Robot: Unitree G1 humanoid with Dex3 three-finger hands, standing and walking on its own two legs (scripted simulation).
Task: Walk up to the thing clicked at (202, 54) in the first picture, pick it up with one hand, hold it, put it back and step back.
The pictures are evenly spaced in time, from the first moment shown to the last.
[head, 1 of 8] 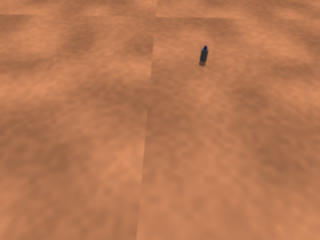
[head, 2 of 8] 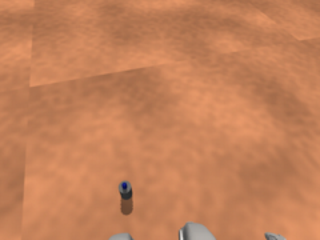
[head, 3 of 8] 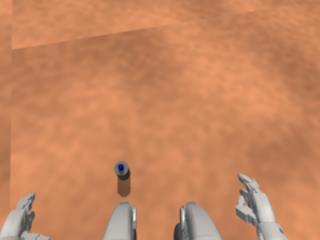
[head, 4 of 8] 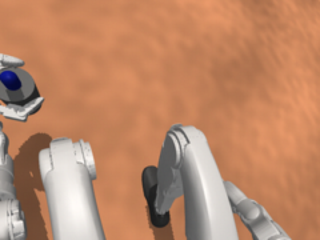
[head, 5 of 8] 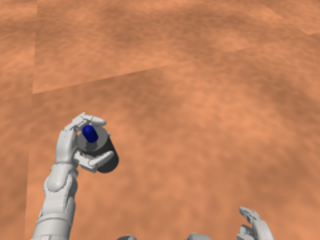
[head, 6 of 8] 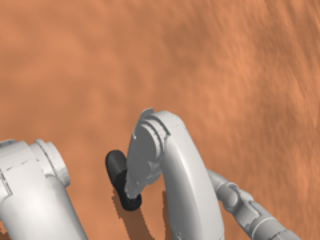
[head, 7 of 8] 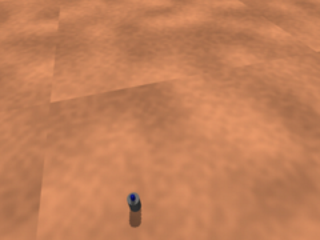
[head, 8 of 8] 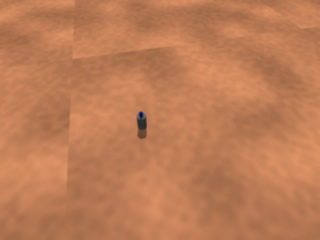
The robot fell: no
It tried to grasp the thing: yes
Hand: left
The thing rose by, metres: 0.70
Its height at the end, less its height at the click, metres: +0.00
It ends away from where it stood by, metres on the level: 0.01
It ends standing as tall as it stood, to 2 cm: yes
